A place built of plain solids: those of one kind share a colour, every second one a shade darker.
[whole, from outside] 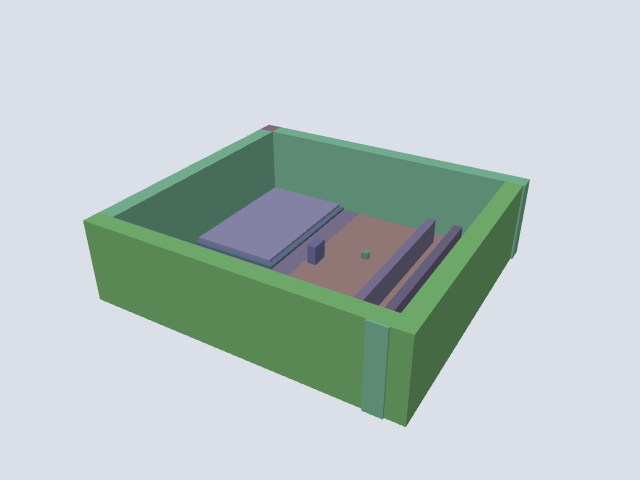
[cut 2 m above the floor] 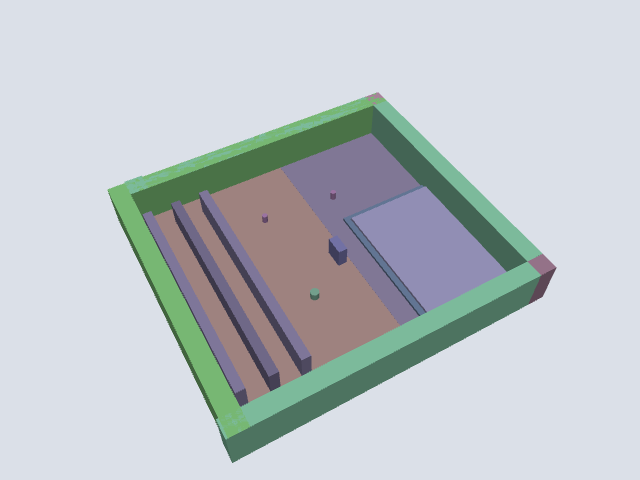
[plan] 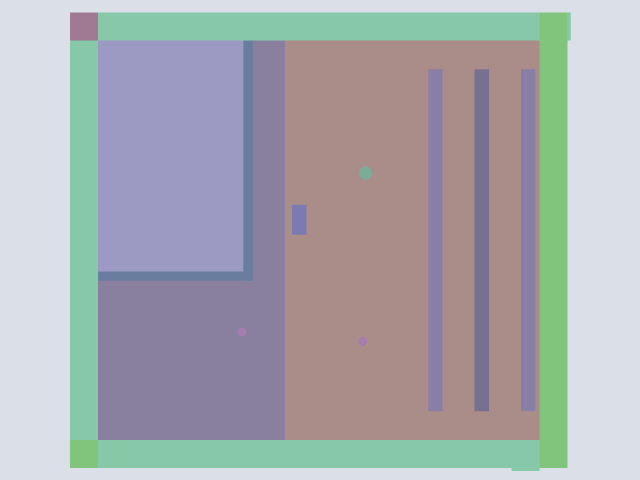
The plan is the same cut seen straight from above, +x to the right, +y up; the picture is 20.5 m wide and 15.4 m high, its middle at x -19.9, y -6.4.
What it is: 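An open-plan public library with a raised story stage, one wing of it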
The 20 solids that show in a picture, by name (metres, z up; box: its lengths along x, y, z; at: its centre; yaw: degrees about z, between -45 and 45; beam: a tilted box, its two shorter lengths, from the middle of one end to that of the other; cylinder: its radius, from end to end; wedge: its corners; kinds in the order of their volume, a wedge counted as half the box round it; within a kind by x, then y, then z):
{
 "wall_1": {"box": [0.9, 12.82, 4.3], "at": [-27.48, -6.41, 1.85]},
 "wall_2": {"box": [14.17, 0.9, 4.3], "at": [-19.94, -13.27, 1.85]},
 "wall_3": {"box": [15.17, 0.9, 4.3], "at": [-19.44, 0.45, 1.85]},
 "wall_4": {"box": [0.9, 1.0, 4.3], "at": [-13.31, -13.32, 1.85]},
 "wall_wing_1": {"box": [15.97, 0.9, 4.3], "at": [-19.94, -13.27, 1.85]},
 "wall_wing_2": {"box": [0.9, 14.62, 4.3], "at": [-12.41, -6.41, 1.85]},
 "floor_1": {"box": [8.17, 12.82, 0.6], "at": [-16.94, -6.41, -0.3]},
 "floor_kidend_1": {"box": [6.0, 12.82, 0.6], "at": [-24.02, -6.41, -0.3]},
 "floor_kid_1": {"box": [4.67, 7.41, 0.9], "at": [-24.69, -3.71, -0.15]},
 "stack_1": {"box": [0.47, 10.98, 1.36], "at": [-16.2, -6.41, 0.68]},
 "stack_2": {"box": [0.47, 10.98, 1.36], "at": [-14.71, -6.41, 0.68]},
 "stack_3": {"box": [0.47, 10.98, 1.36], "at": [-13.22, -6.41, 0.68]},
 "wall_corner_1": {"box": [0.9, 0.9, 4.3], "at": [-27.48, -13.27, 1.85]},
 "wall_corner_2": {"box": [0.9, 0.9, 4.3], "at": [-27.48, 0.45, 1.85]},
 "step_kid_1": {"box": [4.67, 0.3, 0.75], "at": [-24.69, -7.56, -0.23]},
 "step_kid_2": {"box": [0.3, 7.71, 0.75], "at": [-22.21, -3.86, -0.23]},
 "zclutw_trolley_1": {"box": [0.47, 0.96, 1.09], "at": [-20.56, -5.75, 0.49]},
 "zclutw_bin_1": {"cylinder": 0.14, "from": [-22.41, -9.35, -0.05], "to": [-22.41, -9.35, 0.46]},
 "zclutw_bin_2": {"cylinder": 0.14, "from": [-18.53, -9.65, -0.05], "to": [-18.53, -9.65, 0.43]},
 "zclutw_stool_1": {"cylinder": 0.21, "from": [-18.44, -4.25, -0.05], "to": [-18.44, -4.25, 0.39]}
}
